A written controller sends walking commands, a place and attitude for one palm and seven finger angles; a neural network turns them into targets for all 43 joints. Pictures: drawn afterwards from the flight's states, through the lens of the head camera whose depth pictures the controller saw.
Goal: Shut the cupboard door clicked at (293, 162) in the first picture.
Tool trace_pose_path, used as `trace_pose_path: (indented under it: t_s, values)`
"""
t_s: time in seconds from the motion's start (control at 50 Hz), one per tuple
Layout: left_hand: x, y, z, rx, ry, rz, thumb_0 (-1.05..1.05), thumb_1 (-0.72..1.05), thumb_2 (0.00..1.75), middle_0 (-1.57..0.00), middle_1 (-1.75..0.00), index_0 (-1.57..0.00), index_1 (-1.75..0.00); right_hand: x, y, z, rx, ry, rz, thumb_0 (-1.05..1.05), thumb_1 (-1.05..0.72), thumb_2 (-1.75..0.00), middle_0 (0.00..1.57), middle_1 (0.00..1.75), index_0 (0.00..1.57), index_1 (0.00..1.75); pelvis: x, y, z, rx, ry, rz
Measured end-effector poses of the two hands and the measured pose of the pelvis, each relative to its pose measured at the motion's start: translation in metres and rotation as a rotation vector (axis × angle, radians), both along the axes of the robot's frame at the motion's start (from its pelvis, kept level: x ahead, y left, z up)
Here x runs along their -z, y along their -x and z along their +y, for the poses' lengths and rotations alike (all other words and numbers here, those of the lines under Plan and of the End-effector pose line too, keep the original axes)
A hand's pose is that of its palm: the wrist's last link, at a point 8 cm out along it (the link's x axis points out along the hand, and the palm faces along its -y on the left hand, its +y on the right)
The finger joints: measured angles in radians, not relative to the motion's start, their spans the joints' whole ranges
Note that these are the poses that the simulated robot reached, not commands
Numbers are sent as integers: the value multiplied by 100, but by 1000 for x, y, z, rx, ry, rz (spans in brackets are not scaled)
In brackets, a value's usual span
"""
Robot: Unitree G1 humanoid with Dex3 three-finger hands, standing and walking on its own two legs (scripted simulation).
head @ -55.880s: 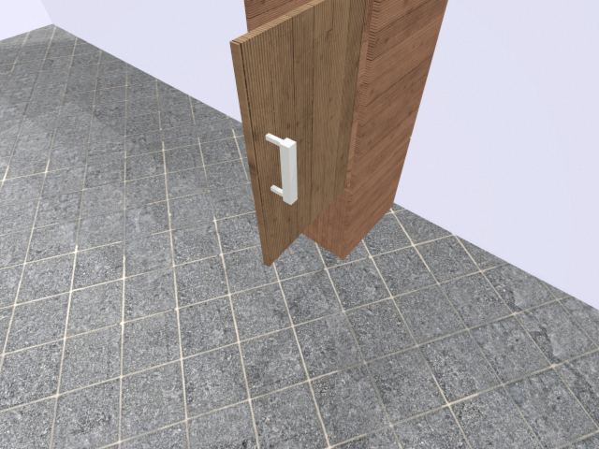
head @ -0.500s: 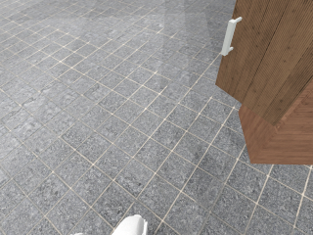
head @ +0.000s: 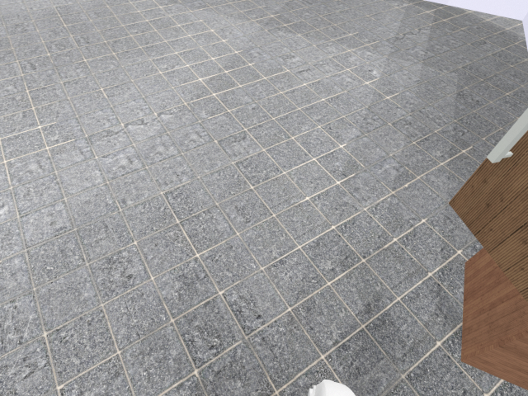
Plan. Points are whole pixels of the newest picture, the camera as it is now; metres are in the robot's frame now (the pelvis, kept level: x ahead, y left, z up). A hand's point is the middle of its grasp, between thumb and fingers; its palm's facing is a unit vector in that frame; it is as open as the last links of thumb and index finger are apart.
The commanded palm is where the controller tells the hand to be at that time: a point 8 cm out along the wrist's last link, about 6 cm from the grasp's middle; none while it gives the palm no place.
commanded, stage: walk to a spot facing it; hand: left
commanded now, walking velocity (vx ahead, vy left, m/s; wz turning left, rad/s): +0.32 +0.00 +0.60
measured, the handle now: (519, 135) +0.71 -0.56 -0.01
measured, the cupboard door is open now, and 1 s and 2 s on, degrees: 40 40 40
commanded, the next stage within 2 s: turn to face it in 0.86 s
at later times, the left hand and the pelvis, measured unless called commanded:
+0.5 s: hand out of the picture +0.07 +0.11 -0.16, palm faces +0.37 -0.91 -0.21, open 7.4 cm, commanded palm none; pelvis +0.13 -0.05 +0.01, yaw +20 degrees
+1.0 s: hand (116, 337) +0.22 +0.28 -0.15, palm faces +0.56 -0.80 -0.22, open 7.4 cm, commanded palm none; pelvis +0.23 +0.03 +0.01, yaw +34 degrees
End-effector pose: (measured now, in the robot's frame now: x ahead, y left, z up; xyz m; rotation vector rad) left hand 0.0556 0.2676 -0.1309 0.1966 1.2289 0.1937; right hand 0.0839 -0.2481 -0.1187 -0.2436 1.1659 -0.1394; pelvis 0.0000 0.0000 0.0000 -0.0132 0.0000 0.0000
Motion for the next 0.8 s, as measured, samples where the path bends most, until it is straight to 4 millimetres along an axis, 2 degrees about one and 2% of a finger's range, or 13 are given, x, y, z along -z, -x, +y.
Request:
trace_pose_path:
  t_s: [0.12, 0.2, 0.26, 0.36, 0.46, 0.54, 0.6, 0.66, 0.72, 0.8]
  values:
    - [-18, -45, -19, 10, -31, -99, 0, 90, 90, -20, -30, -20, -30, 15, 14, -22, 15, -34, 102, 1, -91, -90, 20, 30, 21, 30, 0, -21, -23, -57, -10, 14]
    - [-20, -62, -37, -14, -68, -161, 0, 90, 90, -20, -30, -20, -30, 35, 7, -46, 7, -47, 169, 1, -91, -90, 20, 30, 21, 30, 11, -42, -45, -116, -25, 15]
    - [-24, -54, -52, -84, -66, -145, 0, 90, 90, -20, -30, -20, -30, 33, -16, -55, -37, -46, 196, 1, -91, -90, 20, 29, 21, 30, 5, -59, -51, -166, -36, 11]
    - [-24, -31, -78, -191, -19, -44, 0, 90, 90, -20, -30, -20, -30, 20, -78, -53, -109, -63, 160, 1, -91, -90, 20, 29, 20, 30, -8, -91, -56, -237, -51, 19]
    - [-12, -2, -103, -317, 44, 65, 0, 90, 90, -20, -30, -20, -30, 16, -151, -28, -228, -65, 131, 1, -91, -90, 20, 29, 20, 30, -8, -119, -51, -317, -43, 16]
    - [0, 24, -117, -424, 99, 165, 0, 90, 90, -20, -30, -20, -30, 17, -217, 10, -352, -61, 90, 1, -91, -90, 20, 29, 20, 30, -2, -140, -39, -377, -28, 13]
    - [11, 40, -118, -491, 136, 235, 0, 90, 90, -20, -30, -20, -30, 17, -268, 48, -443, -55, 29, 1, -91, -90, 20, 29, 20, 30, 7, -155, -24, -414, -23, 11]
    - [28, 47, -105, -538, 163, 283, 0, 90, 90, -20, -30, -20, -30, 20, -310, 82, -508, -46, -68, 1, -91, -90, 20, 29, 20, 30, 23, -171, -2, -439, 6, 6]
    - [37, 32, -76, -553, 140, 268, 1, 90, 90, -20, -30, -20, -30, 15, -329, 101, -536, -30, -113, 0, -91, -90, 20, 29, 20, 30, 26, -178, 9, -460, -1, -6]
    - [30, -17, -27, -549, 78, 121, 1, 90, 90, -20, -30, -20, -30, 3, -331, 110, -553, 3, -89, 0, -91, -90, 20, 29, 20, 30, 15, -187, 19, -496, 10, -3]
